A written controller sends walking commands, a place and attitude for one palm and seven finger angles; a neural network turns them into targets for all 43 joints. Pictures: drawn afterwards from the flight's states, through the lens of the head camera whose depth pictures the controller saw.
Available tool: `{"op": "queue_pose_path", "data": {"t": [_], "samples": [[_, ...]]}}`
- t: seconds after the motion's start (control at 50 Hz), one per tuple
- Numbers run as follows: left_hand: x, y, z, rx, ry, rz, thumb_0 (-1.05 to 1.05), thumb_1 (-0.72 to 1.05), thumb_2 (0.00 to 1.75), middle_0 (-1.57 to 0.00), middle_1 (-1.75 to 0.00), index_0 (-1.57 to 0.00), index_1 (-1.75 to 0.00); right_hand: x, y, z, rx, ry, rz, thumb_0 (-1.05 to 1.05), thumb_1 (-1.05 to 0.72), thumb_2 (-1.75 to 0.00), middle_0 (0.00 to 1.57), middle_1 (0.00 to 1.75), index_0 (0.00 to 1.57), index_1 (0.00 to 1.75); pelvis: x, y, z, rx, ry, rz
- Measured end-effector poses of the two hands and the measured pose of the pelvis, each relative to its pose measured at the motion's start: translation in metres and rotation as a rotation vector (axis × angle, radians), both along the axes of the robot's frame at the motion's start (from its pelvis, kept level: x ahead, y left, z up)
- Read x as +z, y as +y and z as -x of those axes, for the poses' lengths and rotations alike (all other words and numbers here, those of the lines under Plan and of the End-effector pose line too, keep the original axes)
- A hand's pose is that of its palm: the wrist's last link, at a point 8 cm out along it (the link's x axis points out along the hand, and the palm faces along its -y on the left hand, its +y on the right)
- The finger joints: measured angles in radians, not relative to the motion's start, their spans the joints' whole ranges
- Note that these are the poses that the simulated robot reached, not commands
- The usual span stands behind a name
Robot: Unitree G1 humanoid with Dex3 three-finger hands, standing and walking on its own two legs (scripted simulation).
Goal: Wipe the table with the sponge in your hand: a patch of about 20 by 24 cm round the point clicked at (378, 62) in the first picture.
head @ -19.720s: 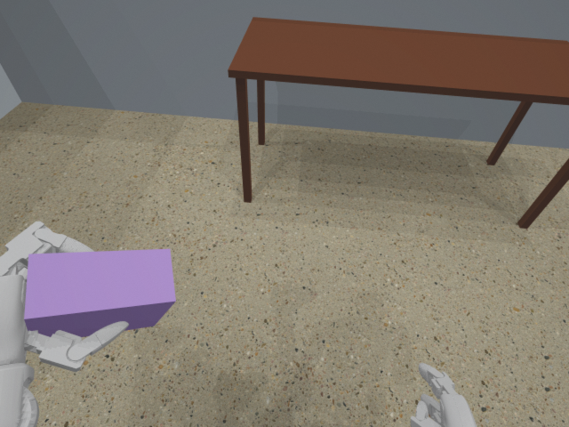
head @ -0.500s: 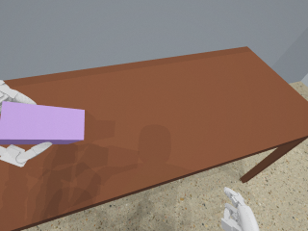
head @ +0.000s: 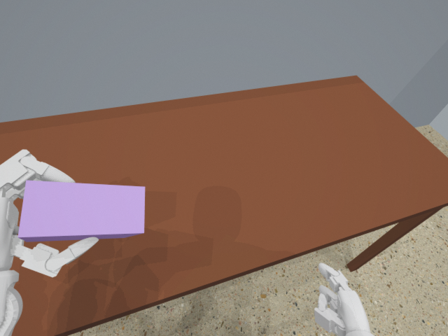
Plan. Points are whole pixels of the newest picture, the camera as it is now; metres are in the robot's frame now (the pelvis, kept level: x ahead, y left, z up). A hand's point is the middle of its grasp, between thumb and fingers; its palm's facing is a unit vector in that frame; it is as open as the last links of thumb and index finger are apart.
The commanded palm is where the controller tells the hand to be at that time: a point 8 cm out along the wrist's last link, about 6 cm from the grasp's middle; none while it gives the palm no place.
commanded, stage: come to a stop and stand still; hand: left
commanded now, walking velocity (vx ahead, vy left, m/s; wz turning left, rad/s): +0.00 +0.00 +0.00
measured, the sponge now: (102, 214) +0.24 +0.20 +0.14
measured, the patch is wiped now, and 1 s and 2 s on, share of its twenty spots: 0.00 0.00 0.00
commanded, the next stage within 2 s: look again from close up in 0.28 s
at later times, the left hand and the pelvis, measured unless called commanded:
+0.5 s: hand (55, 225) +0.21 +0.24 +0.15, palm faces +0.35 -0.86 -0.37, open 10.1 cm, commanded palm +0.15 +0.28 +0.17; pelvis -0.01 +0.00 +0.00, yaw +0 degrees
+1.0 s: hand (57, 204) +0.23 +0.24 +0.17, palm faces +0.33 -0.78 -0.53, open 10.1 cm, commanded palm +0.16 +0.27 +0.17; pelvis -0.01 -0.02 -0.01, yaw +0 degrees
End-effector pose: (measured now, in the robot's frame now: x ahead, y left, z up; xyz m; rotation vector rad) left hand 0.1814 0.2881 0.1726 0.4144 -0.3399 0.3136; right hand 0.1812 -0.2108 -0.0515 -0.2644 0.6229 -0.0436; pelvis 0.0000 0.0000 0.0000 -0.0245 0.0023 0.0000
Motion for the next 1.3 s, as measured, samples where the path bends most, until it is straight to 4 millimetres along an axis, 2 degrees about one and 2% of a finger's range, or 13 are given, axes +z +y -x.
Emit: {"op": "queue_pose_path", "data": {"t": [0.12,0.32,0.5,0.78,0.84,0.88,0.92,0.96,1.02,1.1,1.2,1.3], "samples": [[-0.005,0.003,0.003,-0.002,0.046,-0.007,-0.01,-0.50,1.03,-0.72,-1.33,-0.75,-1.32,0.004,0.003,0.000,-0.009,-0.013,-0.002,0.01,-0.91,-0.90,0.20,0.30,0.20,0.30,0.001,0.001,0.003,0.000,-0.001,0.001],[-0.004,0.003,0.014,0.024,0.050,-0.007,-0.01,-0.50,1.03,-0.72,-1.33,-0.75,-1.32,-0.005,-0.003,0.019,-0.022,0.040,0.009,0.01,-0.91,-0.90,0.20,0.30,0.20,0.30,0.001,0.001,0.008,0.004,-0.005,0.003],[-0.007,-0.003,0.011,0.019,0.074,-0.006,-0.01,-0.50,1.03,-0.72,-1.33,-0.75,-1.32,-0.010,-0.011,0.031,-0.051,0.058,0.006,0.02,-0.91,-0.90,0.20,0.30,0.20,0.30,0.001,-0.002,0.011,0.000,-0.005,0.002],[-0.003,-0.011,0.010,0.009,0.084,-0.019,-0.01,-0.50,1.03,-0.72,-1.33,-0.75,-1.32,-0.007,-0.023,0.024,-0.066,0.045,0.010,0.02,-0.91,-0.90,0.20,0.30,0.20,0.30,0.002,-0.008,0.007,-0.003,-0.001,0.001],[0.023,-0.001,-0.005,0.011,0.031,-0.194,-0.01,-0.51,1.03,-0.72,-1.33,-0.75,-1.31,-0.013,-0.021,0.020,0.000,0.052,0.033,0.01,-0.91,-0.90,0.20,0.30,0.20,0.30,-0.003,-0.013,0.012,0.028,-0.006,-0.011],[0.036,0.011,-0.014,0.054,0.025,-0.155,-0.01,-0.51,1.03,-0.72,-1.33,-0.75,-1.31,-0.019,-0.021,0.015,0.039,0.062,0.023,0.01,-0.91,-0.90,0.20,0.30,0.20,0.30,-0.005,-0.015,0.013,0.025,-0.013,-0.019],[0.040,0.015,-0.017,0.089,0.057,-0.091,-0.01,-0.51,1.03,-0.72,-1.33,-0.75,-1.32,-0.020,-0.022,0.010,0.041,0.047,-0.006,0.02,-0.91,-0.90,0.20,0.30,0.20,0.30,-0.005,-0.017,0.012,0.013,-0.020,-0.021],[0.034,0.007,-0.014,0.099,0.134,-0.094,-0.01,-0.50,1.03,-0.71,-1.34,-0.74,-1.32,-0.019,-0.023,0.004,0.039,0.019,-0.032,0.02,-0.91,-0.90,0.20,0.30,0.20,0.30,-0.005,-0.018,0.011,0.006,-0.025,-0.022],[0.016,-0.017,-0.004,0.056,0.262,-0.158,-0.01,-0.50,1.03,-0.71,-1.34,-0.74,-1.33,-0.016,-0.026,-0.003,0.037,-0.018,-0.056,0.02,-0.91,-0.90,0.20,0.30,0.20,0.30,-0.007,-0.022,0.011,-0.001,-0.029,-0.025],[-0.001,-0.040,0.017,0.013,0.300,-0.204,-0.01,-0.50,1.03,-0.71,-1.34,-0.74,-1.32,-0.015,-0.033,-0.009,0.044,-0.034,-0.041,0.02,-0.91,-0.90,0.20,0.30,0.20,0.30,-0.010,-0.034,0.014,0.007,-0.023,-0.031],[0.006,-0.035,0.035,0.152,0.220,-0.279,-0.01,-0.51,1.03,-0.72,-1.33,-0.75,-1.32,-0.025,-0.044,-0.013,0.075,-0.004,-0.013,0.01,-0.91,-0.90,0.20,0.30,0.20,0.30,-0.016,-0.052,0.018,0.040,-0.014,-0.030],[0.006,-0.023,0.030,0.264,0.300,-0.301,-0.01,-0.51,1.03,-0.72,-1.33,-0.75,-1.32,-0.038,-0.058,-0.011,0.061,0.031,-0.011,0.01,-0.91,-0.90,0.20,0.30,0.20,0.30,-0.018,-0.067,0.020,0.058,-0.016,-0.032]]}}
